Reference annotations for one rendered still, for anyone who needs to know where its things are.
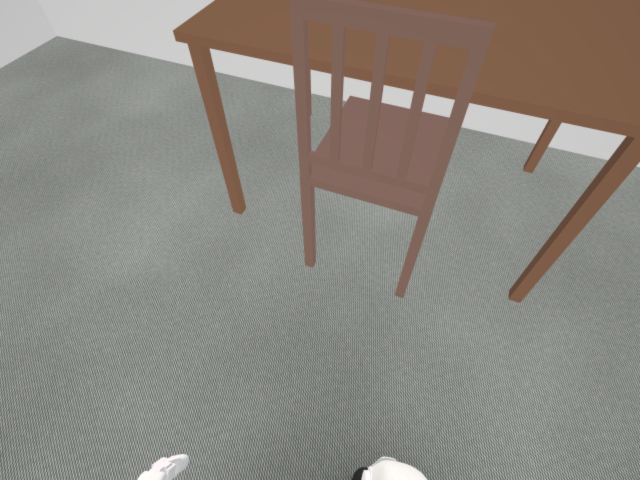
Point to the right robot shin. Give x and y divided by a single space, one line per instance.
382 459

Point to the chair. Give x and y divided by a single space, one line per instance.
379 153

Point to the table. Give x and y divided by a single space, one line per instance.
568 61

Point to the robot right thigh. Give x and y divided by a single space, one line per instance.
392 470

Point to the robot left hand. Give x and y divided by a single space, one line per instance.
166 468

